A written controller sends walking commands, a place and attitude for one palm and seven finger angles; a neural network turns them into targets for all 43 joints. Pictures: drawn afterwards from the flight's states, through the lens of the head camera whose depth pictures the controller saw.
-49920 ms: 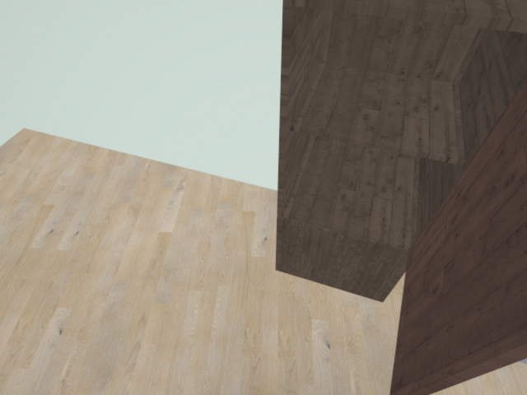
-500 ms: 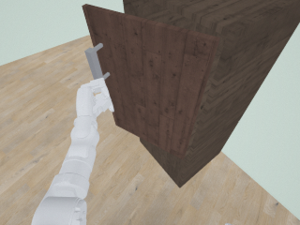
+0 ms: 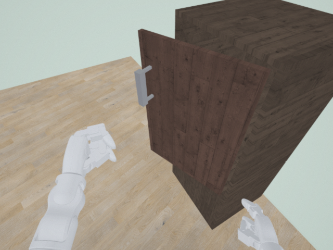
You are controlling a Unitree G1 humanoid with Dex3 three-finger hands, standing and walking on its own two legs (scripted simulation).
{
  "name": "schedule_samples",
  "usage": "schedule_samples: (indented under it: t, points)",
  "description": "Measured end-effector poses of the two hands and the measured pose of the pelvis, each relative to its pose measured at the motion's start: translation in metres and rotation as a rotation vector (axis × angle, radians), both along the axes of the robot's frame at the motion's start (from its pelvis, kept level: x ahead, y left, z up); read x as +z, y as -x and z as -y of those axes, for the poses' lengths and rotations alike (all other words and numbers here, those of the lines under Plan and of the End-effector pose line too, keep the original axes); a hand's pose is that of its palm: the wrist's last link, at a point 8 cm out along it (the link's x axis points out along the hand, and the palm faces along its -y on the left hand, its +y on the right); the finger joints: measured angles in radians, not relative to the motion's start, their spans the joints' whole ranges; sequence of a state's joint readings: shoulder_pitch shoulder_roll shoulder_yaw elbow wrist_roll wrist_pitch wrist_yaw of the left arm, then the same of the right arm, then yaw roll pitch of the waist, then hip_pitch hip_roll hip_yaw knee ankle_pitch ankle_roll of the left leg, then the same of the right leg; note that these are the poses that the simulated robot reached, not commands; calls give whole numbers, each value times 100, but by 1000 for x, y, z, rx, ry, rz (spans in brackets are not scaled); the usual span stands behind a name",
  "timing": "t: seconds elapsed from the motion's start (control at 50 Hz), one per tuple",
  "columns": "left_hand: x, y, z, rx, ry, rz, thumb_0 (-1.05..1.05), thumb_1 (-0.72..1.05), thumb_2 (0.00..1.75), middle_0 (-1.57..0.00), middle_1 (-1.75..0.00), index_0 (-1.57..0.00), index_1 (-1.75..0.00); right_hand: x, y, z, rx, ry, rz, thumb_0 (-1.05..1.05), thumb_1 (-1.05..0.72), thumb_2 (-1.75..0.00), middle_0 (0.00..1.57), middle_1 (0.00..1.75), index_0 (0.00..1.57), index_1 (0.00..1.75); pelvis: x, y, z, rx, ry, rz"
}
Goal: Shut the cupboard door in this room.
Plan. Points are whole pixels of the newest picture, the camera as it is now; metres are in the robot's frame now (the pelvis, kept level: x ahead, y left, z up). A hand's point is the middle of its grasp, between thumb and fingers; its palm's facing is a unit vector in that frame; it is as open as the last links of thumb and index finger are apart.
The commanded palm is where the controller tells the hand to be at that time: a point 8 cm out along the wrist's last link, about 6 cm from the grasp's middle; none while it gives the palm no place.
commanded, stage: draw the hand back to the body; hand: left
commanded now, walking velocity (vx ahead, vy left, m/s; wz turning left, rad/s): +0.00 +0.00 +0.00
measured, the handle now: (145, 85) +0.61 +0.12 +0.08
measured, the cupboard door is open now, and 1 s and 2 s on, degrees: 21 21 21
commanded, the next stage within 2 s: step back with the hand held close in 0.90 s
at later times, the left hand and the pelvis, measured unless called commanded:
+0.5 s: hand (33, 173) +0.21 +0.27 +0.16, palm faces +0.38 -0.82 -0.43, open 5.9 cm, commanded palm +0.16 +0.31 +0.18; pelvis +0.02 +0.01 +0.01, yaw +0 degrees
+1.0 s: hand (19, 174) +0.20 +0.28 +0.17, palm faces +0.45 -0.79 -0.42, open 7.4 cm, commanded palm +0.15 +0.31 +0.18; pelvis +0.01 +0.01 +0.01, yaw +0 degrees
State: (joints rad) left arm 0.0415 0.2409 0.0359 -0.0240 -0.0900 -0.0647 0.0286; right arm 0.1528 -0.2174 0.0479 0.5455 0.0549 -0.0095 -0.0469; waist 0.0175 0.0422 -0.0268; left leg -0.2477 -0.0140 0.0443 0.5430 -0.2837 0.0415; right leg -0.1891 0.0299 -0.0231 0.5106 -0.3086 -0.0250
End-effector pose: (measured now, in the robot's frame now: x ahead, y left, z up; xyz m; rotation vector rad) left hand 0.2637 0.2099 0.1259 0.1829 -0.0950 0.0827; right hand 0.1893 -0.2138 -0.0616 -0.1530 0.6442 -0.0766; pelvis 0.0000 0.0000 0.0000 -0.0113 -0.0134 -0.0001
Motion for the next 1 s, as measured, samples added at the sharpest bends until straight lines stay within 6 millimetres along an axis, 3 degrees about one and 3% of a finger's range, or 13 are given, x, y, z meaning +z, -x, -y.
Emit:
schedule_samples:
  t: [0.08,0.22,0.42,0.6,0.78,1.0]
  points:
    - [3,20,-18,66,-46,-16,1,89,89,-103,-121,-104,-120,-4,1,-10,26,2,-32,1,-90,-90,20,30,20,30,3,-2,-3,4,2,16]
    - [32,43,-45,159,-133,52,1,89,89,-85,-101,-86,-100,-16,10,-17,31,-5,-91,1,-90,-90,20,30,20,30,6,-9,-8,4,1,30]
    - [38,73,-79,259,-223,15,1,89,89,-58,-71,-58,-70,-19,16,-4,-16,11,-116,1,-90,-90,20,30,20,30,7,-16,-10,-6,2,28]
    - [61,113,-109,387,-330,56,1,89,89,-34,-45,-35,-44,-12,4,4,-11,41,-70,1,-90,-90,20,30,20,30,7,-17,-10,5,8,31]
    - [42,111,-102,395,-242,29,1,89,89,-23,-33,-24,-32,-9,-2,-4,17,45,-46,1,-90,-90,20,30,20,30,7,-11,-10,13,4,31]
    - [61,107,-103,368,-294,88,1,89,89,-21,-31,-22,-30,-10,7,-8,11,23,-44,1,-90,-90,20,30,20,30,7,-10,-10,4,6,44]
